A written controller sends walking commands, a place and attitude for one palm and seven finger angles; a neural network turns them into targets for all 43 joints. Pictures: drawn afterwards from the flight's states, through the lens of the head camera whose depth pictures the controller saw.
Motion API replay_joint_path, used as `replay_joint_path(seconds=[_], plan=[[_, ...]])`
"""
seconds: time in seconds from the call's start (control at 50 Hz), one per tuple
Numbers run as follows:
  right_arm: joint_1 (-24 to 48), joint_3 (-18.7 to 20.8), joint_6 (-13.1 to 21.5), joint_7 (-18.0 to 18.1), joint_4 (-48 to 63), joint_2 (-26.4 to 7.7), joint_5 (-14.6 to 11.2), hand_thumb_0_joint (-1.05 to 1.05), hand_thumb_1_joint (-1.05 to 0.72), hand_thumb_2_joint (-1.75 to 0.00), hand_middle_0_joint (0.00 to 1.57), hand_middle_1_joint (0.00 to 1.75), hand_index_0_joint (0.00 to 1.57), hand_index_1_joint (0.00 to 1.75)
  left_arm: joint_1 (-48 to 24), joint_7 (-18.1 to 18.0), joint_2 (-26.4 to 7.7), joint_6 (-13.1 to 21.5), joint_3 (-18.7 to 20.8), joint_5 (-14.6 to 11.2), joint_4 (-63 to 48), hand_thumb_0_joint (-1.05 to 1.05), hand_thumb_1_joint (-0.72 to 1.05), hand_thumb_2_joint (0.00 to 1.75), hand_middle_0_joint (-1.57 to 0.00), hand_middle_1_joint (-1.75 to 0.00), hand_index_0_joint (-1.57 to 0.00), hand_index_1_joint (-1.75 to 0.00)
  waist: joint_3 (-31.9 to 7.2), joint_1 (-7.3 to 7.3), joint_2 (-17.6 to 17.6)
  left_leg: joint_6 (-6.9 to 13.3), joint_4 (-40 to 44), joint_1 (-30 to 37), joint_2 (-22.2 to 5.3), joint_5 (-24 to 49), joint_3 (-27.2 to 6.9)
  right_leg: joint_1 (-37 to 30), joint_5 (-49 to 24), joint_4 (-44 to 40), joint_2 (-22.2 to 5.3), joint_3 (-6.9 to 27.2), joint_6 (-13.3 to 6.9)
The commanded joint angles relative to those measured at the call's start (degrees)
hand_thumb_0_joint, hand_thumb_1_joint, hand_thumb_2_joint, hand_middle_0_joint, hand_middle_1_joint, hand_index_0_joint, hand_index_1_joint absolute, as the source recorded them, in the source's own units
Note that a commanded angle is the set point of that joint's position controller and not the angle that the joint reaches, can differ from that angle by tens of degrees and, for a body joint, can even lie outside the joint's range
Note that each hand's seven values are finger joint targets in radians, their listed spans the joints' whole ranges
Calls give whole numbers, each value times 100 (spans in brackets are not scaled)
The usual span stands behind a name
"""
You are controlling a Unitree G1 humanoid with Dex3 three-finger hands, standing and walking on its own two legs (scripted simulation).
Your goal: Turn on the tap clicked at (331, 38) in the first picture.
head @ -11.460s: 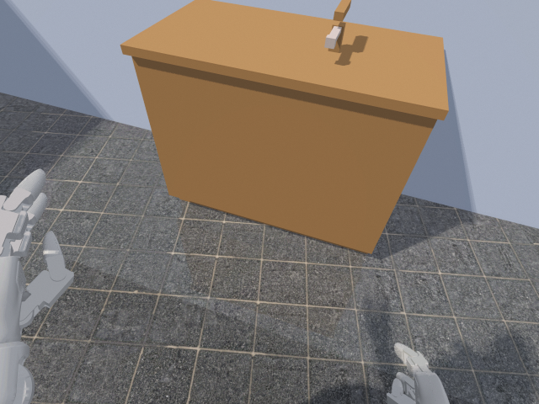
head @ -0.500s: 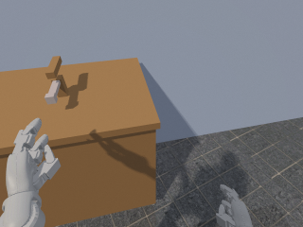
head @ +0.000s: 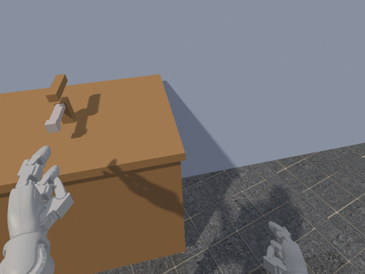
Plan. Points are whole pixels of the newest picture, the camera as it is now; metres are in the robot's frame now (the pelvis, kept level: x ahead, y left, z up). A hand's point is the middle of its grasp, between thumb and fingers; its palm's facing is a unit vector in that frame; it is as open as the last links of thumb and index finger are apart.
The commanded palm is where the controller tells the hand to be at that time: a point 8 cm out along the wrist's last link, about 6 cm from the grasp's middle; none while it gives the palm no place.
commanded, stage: reach beside the lever's end, fingers flat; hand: left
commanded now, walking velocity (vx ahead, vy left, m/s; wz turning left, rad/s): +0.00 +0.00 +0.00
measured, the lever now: (52, 125) +0.42 +0.43 +0.11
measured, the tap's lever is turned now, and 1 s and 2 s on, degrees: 0 0 0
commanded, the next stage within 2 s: none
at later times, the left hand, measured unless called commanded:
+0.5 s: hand (61, 178) +0.23 +0.28 +0.14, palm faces +0.54 -0.83 -0.09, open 7.4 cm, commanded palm +0.19 +0.32 +0.15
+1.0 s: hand (57, 162) +0.28 +0.33 +0.13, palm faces +0.56 -0.83 -0.07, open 7.5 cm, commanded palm +0.24 +0.37 +0.13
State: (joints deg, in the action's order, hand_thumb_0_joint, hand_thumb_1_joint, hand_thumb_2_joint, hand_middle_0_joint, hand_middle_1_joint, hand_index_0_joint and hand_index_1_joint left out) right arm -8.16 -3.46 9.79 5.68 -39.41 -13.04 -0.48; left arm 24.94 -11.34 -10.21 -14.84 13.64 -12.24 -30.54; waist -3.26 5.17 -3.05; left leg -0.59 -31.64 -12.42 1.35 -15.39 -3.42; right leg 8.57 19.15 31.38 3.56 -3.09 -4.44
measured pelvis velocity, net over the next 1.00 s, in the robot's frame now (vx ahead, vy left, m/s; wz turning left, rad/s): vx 0.00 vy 0.02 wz -0.01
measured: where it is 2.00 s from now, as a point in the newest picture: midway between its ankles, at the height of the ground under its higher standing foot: outside the picture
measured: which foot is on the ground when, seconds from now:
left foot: down 0.00-1.00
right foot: down 0.00-1.00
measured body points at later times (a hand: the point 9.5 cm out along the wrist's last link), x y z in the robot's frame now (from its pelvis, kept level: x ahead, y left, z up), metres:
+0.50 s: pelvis +0.00 +0.00 +0.00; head -0.03 -0.02 +0.45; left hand +0.20 +0.32 +0.15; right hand +0.19 -0.22 -0.08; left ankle +0.02 +0.13 -0.73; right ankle -0.02 -0.06 -0.73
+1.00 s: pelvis +0.00 +0.02 +0.00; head -0.01 +0.01 +0.45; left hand +0.25 +0.37 +0.14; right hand +0.19 -0.21 -0.08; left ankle +0.02 +0.13 -0.73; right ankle -0.02 -0.06 -0.73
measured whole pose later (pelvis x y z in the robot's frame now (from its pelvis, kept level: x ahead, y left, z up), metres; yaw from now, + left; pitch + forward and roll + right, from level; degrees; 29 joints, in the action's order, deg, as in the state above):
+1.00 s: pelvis +0.00 +0.02 +0.00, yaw -1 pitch +0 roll +0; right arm -9.5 -2.4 8.1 7.9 -41.3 -13.0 -1.5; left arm -0.1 -7.0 -17.0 -8.9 24.2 -11.7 2.9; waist -2.6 3.2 -1.9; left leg 1.1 -31.1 -15.8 2.2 -15.0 -2.1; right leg 11.9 18.2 30.3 2.6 -1.8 -2.9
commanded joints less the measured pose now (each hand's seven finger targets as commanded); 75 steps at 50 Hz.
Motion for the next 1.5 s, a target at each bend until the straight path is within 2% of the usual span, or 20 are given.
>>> replay_joint_path(seconds=[0.0, 0.04, 0.08, 0.26, 0.4, 0.52, 0.56, 0.66, 0.72, 0.76, 0.8, 0.86, 0.9, 1.0, 1.02, 1.1, 1.2, 1.24, 1.36, 1.48], plan=[[1030, 207, 385, 64, 1020, -483, 15, 0, -90, -90, 20, 30, 20, 30, -743, -37, -845, 451, 481, 69, -1333, 0, 90, 90, -20, -30, -20, -30, -282, -3, 197, 196, 298, 97, 17, 962, 202, 166, -1755, -655, -416, 354, 524], [1026, 206, 382, 89, 972, -484, 9, 0, -90, -90, 20, 30, 20, 30, -847, -69, -1005, 422, 662, 64, -1158, 0, 90, 90, -20, -30, -20, -30, -203, -4, 142, 187, 299, 27, 23, 799, 199, 236, -1490, -734, -417, 408, 527], [1043, 216, 351, 132, 897, -484, -13, 0, -90, -90, 20, 30, 20, 30, -1033, -63, -1015, 390, 753, 23, -775, 0, 90, 90, -20, -30, -20, -30, 31, -59, 413, 192, 291, -61, 10, 594, 186, 361, -1144, -873, -425, 467, 553], [1199, 233, 398, 271, 695, -479, -57, 0, -90, -90, 20, 30, 20, 30, -2317, 75, -1324, 462, 918, -36, -55, 0, 90, 90, -20, -30, -20, -30, 45, -112, 53, 162, 330, -120, 17, 18, 136, 481, 101, -1258, -562, 805, 554], [950, 282, 388, 280, 695, -559, -57, 0, -90, -90, 20, 30, 20, 30, -2187, 174, -1531, 550, 1272, -98, 440, 0, 90, 90, -20, -30, -20, -30, -509, -49, 161, 189, 416, -13, 33, 708, 162, 139, -1393, -774, -429, 500, 534], [810, 331, 313, 269, 698, -616, -57, 0, -90, -90, 20, 30, 20, 30, -2456, 198, -1662, 669, 1434, -89, 660, 0, 90, 90, -20, -29, -20, -29, -617, -75, 91, 194, 390, 107, 32, 1142, 193, 137, -1869, -618, -349, 349, 477], [808, 341, 313, 264, 746, -610, -63, 0, -90, -90, 20, 30, 20, 30, -2582, 219, -1594, 755, 1303, -44, 576, 0, 90, 90, -19, -28, -19, -28, -678, -113, -89, 192, 406, 166, 27, 1235, 202, 180, -1823, -574, -328, 311, 423], [718, 363, 287, 310, 688, -673, -62, 0, -90, -90, 20, 30, 20, 30, -3044, 274, -1661, 889, 1271, -3, 982, 0, 90, 90, -19, -27, -19, -27, -556, -211, 45, 196, 429, 182, 7, 1188, 164, 347, -1506, -590, -267, 241, 356], [666, 373, 235, 345, 626, -710, -55, 0, -90, -90, 20, 30, 20, 30, -3374, 295, -1972, 901, 1507, 27, 1333, 0, 90, 90, -19, -26, -19, -26, -618, -196, 1, 189, 437, 161, 9, 1191, 146, 325, -1452, -605, -255, 242, 335], [671, 367, 235, 321, 699, -665, -59, 0, -90, -90, 20, 30, 20, 30, -3261, 333, -1816, 945, 1385, 41, 1346, 0, 90, 90, -19, -26, -19, -26, -802, -132, -224, 168, 451, 234, 15, 1337, 151, 230, -1580, -553, -262, 233, 304], [601, 370, 222, 326, 654, -706, -64, 0, -90, -90, 20, 30, 20, 30, -3522, 357, -1895, 955, 1403, 48, 1593, 0, 90, 90, -18, -25, -18, -25, -783, -214, -113, 162, 426, 244, -6, 1394, 128, 301, -1629, -523, -238, 200, 299], [569, 393, 196, 313, 668, -721, -70, 0, -90, -90, 20, 30, 20, 30, -3456, 398, -1952, 986, 1518, 19, 1924, 0, 90, 90, -18, -25, -18, -25, -779, -167, 87, 174, 434, 186, -15, 1387, 133, 287, -1656, -538, -232, 198, 314], [542, 385, 166, 309, 670, -731, -79, 0, -90, -90, 20, 30, 20, 30, -3832, 420, -1987, 1013, 1461, 64, 1997, 0, 90, 90, -18, -24, -18, -24, -818, -223, -36, 154, 437, 203, -24, 1416, 113, 331, -1610, -514, -224, 185, 289], [471, 393, 98, 321, 639, -775, -81, 0, -90, -90, 20, 30, 20, 30, -4244, 443, -2296, 1099, 1680, 108, 2560, 0, 90, 90, -18, -23, -18, -23, -791, -274, 73, 187, 397, 90, -20, 1277, 117, 414, -1509, -532, -227, 211, 303], [447, 392, 77, 325, 617, -784, -80, 0, -90, -90, 20, 30, 20, 30, -4374, 452, -2400, 1146, 1722, 147, 2611, 0, 90, 90, -18, -22, -18, -22, -773, -261, -135, 175, 408, 76, -33, 1201, 113, 448, -1370, -544, -219, 215, 291], [321, 419, 76, 313, 593, -830, -67, 0, -90, -90, 20, 30, 20, 30, -4607, 540, -2517, 1366, 1756, 180, 3035, 0, 90, 90, -17, -21, -17, -21, -935, -285, -150, 176, 338, 49, -21, 1264, 80, 485, -1454, -441, -213, 215, 272], [207, 432, 47, 330, 546, -891, -88, 0, -90, -90, 20, 30, 20, 30, -5248, 673, -2664, 1565, 1698, 205, 3672, 0, 90, 90, -17, -20, -17, -20, -895, -428, -84, 212, 270, -97, -19, 930, 55, 707, -1178, -449, -215, 238, 297], [101, 434, 19, 343, 485, -929, -90, 0, -90, -90, 20, 30, 20, 30, -5603, 686, -2941, 1644, 1831, 250, 4018, 0, 90, 90, -17, -20, -17, -20, -885, -471, -112, 223, 243, -242, -21, 757, 37, 779, -1027, -453, -226, 271, 305], [-199, 495, -56, 270, 469, -982, -75, 0, -90, -90, 20, 30, 20, 30, -5777, 806, -3318, 1984, 2056, 315, 4683, 0, 90, 90, -16, -18, -16, -18, -1283, -430, -212, 234, 77, -304, -10, 1068, 37, 682, -1408, -265, -197, 282, 296], [-461, 529, -156, 212, 501, -1060, -96, 0, -90, -90, 20, 30, 20, 30, -5951, 972, -3708, 2182, 2319, 300, 5374, 0, 90, 90, -16, -17, -16, -17, -1291, -452, -197, 261, -60, -567, -8, 1094, 60, 776, -1524, -144, -176, 303, 324]])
